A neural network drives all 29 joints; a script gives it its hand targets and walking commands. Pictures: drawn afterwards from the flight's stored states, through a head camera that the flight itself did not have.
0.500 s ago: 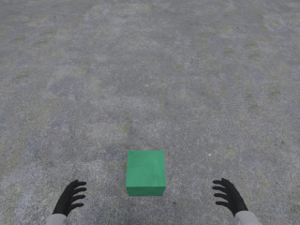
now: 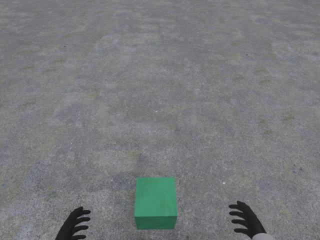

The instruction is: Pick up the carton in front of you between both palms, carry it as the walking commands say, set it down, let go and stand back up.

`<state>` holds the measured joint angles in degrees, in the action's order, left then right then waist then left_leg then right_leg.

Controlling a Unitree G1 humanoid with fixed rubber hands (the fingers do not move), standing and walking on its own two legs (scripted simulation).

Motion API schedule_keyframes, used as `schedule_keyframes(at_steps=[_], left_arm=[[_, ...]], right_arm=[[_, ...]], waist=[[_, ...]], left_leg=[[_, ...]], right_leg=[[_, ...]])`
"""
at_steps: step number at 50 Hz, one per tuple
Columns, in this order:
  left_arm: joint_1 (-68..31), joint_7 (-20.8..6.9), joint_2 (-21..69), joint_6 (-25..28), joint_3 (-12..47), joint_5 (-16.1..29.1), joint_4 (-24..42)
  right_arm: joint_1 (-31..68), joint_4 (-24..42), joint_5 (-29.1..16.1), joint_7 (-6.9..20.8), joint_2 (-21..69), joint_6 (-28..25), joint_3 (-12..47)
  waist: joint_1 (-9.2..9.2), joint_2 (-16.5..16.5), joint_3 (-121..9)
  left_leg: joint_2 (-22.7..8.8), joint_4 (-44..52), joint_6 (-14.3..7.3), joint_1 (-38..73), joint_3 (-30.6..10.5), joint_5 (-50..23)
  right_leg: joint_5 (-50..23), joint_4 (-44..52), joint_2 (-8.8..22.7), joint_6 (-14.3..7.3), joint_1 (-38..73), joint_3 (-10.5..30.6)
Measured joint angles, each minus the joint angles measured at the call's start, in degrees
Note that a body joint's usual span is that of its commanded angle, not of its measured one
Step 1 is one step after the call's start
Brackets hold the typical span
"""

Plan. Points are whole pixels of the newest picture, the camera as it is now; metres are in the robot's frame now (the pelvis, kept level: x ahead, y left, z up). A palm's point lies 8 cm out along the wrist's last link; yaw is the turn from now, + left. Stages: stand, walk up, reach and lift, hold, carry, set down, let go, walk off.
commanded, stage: stand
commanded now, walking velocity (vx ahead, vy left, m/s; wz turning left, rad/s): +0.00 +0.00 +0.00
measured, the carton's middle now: (155, 204) +0.43 +0.01 -0.65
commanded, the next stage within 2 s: none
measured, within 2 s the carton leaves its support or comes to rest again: neither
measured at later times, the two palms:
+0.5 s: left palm out of the picture +0.13 +0.25 -0.12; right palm out of the picture +0.11 -0.26 -0.12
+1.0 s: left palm out of the picture +0.05 +0.24 -0.14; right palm out of the picture +0.02 -0.25 -0.14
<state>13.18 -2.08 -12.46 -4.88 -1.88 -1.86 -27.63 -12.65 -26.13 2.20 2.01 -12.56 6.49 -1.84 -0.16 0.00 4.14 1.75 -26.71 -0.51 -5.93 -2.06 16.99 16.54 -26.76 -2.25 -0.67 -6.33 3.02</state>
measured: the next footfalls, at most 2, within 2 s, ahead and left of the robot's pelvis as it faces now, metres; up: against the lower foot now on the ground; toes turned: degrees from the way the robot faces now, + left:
none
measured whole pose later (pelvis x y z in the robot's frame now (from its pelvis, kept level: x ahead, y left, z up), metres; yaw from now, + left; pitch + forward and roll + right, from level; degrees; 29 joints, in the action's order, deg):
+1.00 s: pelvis +0.04 +0.00 -0.01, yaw -3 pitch +1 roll +0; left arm 21.7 2.5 -12.8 0.1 1.2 -0.7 -54.2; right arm -21.2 -56.0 1.0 -2.5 -13.8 0.3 1.6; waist 0.4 -0.2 -1.7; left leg 0.2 -29.1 -0.4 -8.3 1.6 21.6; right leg 21.0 -31.0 -3.0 -1.5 -10.6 4.8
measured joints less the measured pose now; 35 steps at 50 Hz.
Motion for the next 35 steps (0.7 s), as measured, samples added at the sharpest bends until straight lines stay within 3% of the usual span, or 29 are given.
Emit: schedule_keyframes(at_steps=[4, 9, 35], left_arm=[[2.3, 2.2, -1.3, 5.5, 0.0, -0.6, -6.8], [4.2, 2.6, -2.1, 8.4, 0.3, 0.0, -11.8], [7.3, 4.5, -1.8, 5.7, 2.3, 1.1, -19.3]], right_arm=[[-1.5, -6.6, 0.6, -2.4, -1.6, -6.6, -0.2], [-3.2, -12.2, 0.0, -2.8, -2.6, -9.8, 0.0], [-7.4, -22.0, -1.3, -4.4, -2.4, -7.1, 2.4]], waist=[[0.1, -0.3, -4.4], [0.24, -0.4, -7.4], [0.55, -0.1, -8.2]], left_leg=[[-0.4, -1.4, -0.1, -4.2, 0.8, 1.0], [-0.6, -2.4, -0.2, -6.4, 1.3, 2.4], [-1.2, -5.1, 0.0, -5.2, 3.0, 6.5]], right_leg=[[0.8, -1.2, -0.1, -0.1, -4.3, 0.0], [2.1, -2.4, -0.3, -0.3, -6.6, 0.4], [6.4, -6.7, -0.8, -0.8, -6.8, 1.5]])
